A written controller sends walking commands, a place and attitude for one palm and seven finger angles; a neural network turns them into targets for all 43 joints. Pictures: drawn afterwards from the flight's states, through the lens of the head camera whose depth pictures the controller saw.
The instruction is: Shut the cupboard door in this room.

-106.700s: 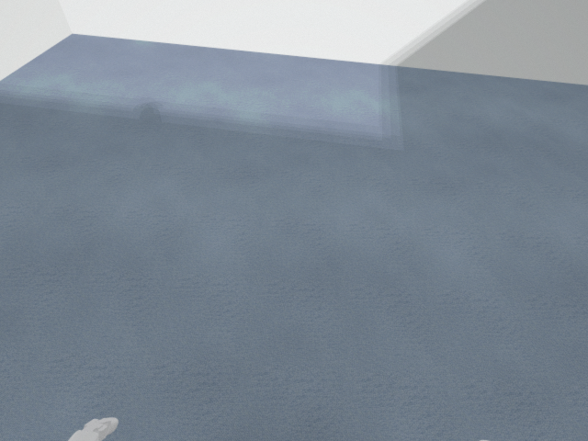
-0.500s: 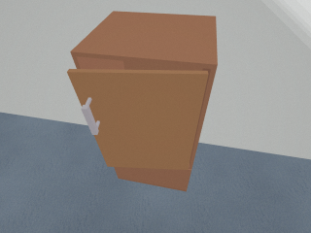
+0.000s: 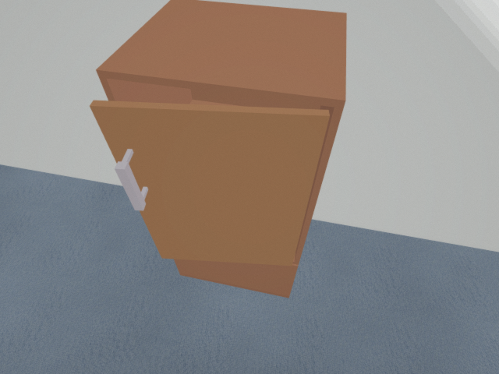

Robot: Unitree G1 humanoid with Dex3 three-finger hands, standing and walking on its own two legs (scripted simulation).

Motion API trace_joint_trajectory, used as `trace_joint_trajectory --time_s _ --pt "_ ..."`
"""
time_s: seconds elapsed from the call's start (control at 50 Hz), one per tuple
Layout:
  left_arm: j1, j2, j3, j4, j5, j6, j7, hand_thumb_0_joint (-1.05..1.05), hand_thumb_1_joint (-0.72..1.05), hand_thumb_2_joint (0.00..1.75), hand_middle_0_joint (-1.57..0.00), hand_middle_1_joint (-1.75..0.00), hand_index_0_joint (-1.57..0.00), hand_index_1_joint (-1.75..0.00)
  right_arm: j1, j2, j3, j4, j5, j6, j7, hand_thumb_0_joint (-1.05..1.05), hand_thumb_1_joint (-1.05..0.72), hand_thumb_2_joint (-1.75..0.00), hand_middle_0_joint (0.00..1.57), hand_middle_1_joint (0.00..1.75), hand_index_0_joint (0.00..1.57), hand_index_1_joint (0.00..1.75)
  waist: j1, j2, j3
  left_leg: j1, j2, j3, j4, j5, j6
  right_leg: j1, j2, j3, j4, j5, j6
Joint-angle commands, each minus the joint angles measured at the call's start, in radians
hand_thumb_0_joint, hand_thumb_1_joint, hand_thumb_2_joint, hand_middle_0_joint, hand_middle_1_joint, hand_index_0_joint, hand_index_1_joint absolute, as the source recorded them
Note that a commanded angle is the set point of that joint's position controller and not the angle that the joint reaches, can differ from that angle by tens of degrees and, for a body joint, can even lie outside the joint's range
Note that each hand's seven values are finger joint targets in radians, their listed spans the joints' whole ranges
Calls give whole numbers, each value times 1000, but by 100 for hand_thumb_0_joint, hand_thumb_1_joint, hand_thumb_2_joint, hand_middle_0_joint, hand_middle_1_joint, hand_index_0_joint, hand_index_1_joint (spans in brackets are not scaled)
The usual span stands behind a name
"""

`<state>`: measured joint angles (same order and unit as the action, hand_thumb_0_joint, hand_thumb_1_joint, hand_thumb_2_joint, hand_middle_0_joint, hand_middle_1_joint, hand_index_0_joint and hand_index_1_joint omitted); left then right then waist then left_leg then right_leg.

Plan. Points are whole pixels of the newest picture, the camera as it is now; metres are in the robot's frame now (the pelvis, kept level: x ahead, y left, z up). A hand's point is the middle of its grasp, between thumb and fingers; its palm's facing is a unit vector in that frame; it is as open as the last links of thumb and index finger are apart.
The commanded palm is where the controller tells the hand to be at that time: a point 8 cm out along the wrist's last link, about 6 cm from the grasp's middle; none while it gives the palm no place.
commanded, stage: come to a stop and stand still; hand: left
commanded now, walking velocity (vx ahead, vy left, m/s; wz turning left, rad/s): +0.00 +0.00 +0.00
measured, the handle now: (134, 180) +0.48 +0.28 -0.02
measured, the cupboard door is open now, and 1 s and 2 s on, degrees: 8 8 8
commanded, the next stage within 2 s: look again from close up in 0.40 s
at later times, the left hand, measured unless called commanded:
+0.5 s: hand out of the picture +0.02 +0.17 -0.17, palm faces +0.02 -0.98 -0.20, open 7.3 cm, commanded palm none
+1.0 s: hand out of the picture +0.01 +0.16 -0.17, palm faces +0.03 -0.98 -0.19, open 7.3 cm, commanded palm none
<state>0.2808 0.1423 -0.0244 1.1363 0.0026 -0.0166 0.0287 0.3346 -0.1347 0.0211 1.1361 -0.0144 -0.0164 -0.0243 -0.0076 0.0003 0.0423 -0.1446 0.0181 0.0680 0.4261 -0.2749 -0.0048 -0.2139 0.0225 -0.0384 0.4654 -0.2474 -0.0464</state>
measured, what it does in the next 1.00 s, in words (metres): stands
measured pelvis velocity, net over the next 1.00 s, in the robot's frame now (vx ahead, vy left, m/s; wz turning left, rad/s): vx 0.01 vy -0.01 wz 0.01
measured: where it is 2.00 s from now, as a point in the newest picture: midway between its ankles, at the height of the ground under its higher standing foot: outside the picture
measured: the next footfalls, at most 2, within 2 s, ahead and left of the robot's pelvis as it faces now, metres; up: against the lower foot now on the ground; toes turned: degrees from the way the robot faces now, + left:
right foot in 1.80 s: +0.11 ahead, -0.06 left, +0.00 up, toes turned -2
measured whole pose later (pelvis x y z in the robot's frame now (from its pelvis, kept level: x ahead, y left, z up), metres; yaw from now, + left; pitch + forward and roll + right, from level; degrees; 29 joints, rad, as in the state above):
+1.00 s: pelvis +0.01 -0.01 +0.00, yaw +0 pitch -1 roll +1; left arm 0.27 0.15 -0.01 1.13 0.01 -0.02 0.03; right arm 0.30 -0.12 0.01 1.15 -0.02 -0.02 -0.03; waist 0.00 0.00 0.04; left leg -0.10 0.03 0.06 0.40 -0.28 -0.01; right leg -0.17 0.03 -0.05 0.45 -0.26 -0.05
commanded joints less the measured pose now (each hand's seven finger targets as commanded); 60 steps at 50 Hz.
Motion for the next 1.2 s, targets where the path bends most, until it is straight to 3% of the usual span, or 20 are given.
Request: trace_joint_trajectory --time_s 0.0,0.2,0.6,0.98,1.1,1.18 --pt "57 96 22 -30 3 -16 6 0 90 90 -20 -30 -20 -30 59 -80 -12 -17 5 -18 -13 0 -90 -90 20 30 20 30 8 24 22 -44 88 -72 -73 132 31 34 -124 126 -73 206 -15" --pt "48 99 28 -32 6 -17 10 0 90 90 -20 -30 -20 -30 43 -80 -18 -11 4 -19 -18 0 -90 -90 20 30 20 30 7 -10 4 0 95 -67 -63 213 30 51 -127 114 -55 317 -10" --pt "42 102 35 -38 8 -14 8 0 90 90 -20 -30 -20 -30 29 -84 -20 -9 2 -18 -20 0 -90 -90 20 30 20 30 9 1 12 13 97 -66 -77 211 28 53 -126 114 -66 302 -13" --pt "57 90 33 -34 8 -14 8 0 90 90 -20 -30 -20 -30 39 -59 -22 2 2 -11 -19 0 -90 -90 20 30 20 30 10 -12 46 -8 87 -67 -86 125 27 29 -126 125 -104 205 -15" --pt "65 87 33 -32 7 -14 8 0 90 90 -20 -30 -20 -30 41 -62 -22 3 2 -14 -20 0 -90 -90 20 30 20 30 11 9 30 -5 89 -70 -82 146 27 36 -124 123 -98 218 -15" --pt "65 100 40 -38 11 -14 9 0 90 90 -20 -30 -20 -30 51 -65 -25 0 1 -7 -16 0 -90 -90 20 30 20 30 18 1 46 -32 74 -57 -70 75 25 31 -141 146 -105 132 -30"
